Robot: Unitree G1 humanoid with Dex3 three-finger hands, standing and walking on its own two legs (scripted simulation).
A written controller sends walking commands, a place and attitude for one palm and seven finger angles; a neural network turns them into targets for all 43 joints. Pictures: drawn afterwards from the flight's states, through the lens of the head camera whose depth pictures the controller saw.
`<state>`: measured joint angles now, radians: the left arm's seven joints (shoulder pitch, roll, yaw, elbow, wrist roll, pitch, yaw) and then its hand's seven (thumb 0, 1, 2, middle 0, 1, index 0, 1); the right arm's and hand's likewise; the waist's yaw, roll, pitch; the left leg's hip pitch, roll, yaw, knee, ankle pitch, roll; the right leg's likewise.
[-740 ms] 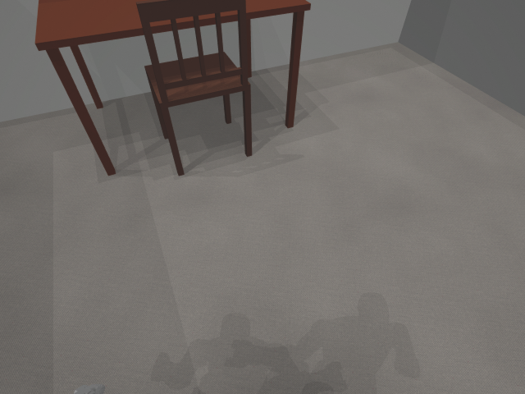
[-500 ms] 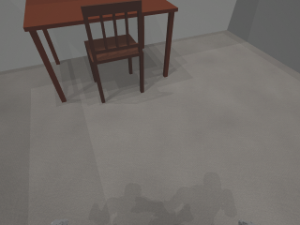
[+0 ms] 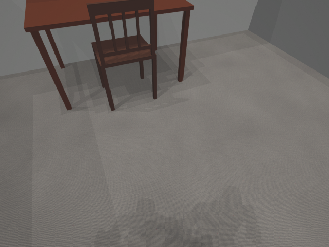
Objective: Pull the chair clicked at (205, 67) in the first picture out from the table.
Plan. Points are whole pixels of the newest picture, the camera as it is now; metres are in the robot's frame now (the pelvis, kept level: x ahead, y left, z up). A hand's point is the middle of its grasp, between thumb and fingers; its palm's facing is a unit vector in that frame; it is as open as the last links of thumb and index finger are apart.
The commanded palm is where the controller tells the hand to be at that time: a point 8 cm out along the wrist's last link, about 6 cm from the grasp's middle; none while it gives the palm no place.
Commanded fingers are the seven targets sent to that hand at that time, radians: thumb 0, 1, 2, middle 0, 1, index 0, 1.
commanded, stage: stand and wait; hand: left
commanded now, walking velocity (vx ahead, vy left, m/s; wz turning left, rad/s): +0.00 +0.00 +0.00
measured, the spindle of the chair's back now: (125, 31) +1.41 +0.35 -0.11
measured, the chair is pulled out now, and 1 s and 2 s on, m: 0.00 0.00 0.00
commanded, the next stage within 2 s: look at it before walking up in 0.14 s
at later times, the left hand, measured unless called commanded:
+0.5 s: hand out of the picture +0.06 +0.24 -0.16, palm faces -0.04 -0.95 -0.32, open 7.4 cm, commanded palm none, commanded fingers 0.00 0.90 0.90 -0.20 -0.30 -0.20 -0.30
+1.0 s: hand out of the picture +0.04 +0.22 -0.17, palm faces -0.03 -0.97 -0.26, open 7.4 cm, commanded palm none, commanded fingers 0.00 0.90 0.90 -0.20 -0.30 -0.20 -0.30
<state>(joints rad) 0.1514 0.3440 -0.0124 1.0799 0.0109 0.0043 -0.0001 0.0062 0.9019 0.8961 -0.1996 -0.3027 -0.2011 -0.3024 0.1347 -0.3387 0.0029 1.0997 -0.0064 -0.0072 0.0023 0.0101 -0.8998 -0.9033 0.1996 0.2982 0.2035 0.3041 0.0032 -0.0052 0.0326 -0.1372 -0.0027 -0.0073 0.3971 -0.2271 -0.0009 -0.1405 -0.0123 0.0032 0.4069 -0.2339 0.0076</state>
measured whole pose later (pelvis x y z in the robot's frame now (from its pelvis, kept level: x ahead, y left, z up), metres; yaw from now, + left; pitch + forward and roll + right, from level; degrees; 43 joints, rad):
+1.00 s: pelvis +0.01 +0.00 -0.01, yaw -1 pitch -1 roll +0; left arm 0.26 0.27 -0.01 1.08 0.02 0.01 -0.01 0.00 0.90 0.90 -0.20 -0.30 -0.20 -0.30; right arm 0.21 -0.27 0.00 1.10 -0.02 0.00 0.01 0.01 -0.90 -0.90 0.20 0.30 0.20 0.30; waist 0.01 0.00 -0.02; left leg -0.17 0.02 0.01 0.50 -0.34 0.00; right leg -0.17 0.01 0.02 0.47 -0.29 -0.01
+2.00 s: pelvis +0.40 +0.00 -0.01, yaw -6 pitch -2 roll -2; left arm 0.36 0.19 0.05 1.10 0.03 -0.01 -0.01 0.01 0.91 0.90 -0.20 -0.30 -0.20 -0.30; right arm 0.22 -0.16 -0.04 0.98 -0.03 -0.08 0.01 0.00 -0.91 -0.90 0.19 0.30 0.20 0.30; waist 0.01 -0.04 0.01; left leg -0.30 0.08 0.18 0.61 -0.29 0.06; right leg -0.34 -0.04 -0.08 1.05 -0.42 -0.03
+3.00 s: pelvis +0.79 -0.07 -0.01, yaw +0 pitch +0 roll -2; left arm 0.24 0.21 0.06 1.02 0.02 0.02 0.01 0.01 0.91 0.90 -0.20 -0.30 -0.20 -0.30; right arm 0.17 -0.19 -0.04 0.95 -0.02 -0.01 0.00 0.01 -0.91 -0.90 0.20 0.30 0.20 0.30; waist 0.01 -0.03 0.08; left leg -0.37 0.01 0.11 0.58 -0.21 0.08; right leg -0.44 -0.10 -0.08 1.15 -0.46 0.06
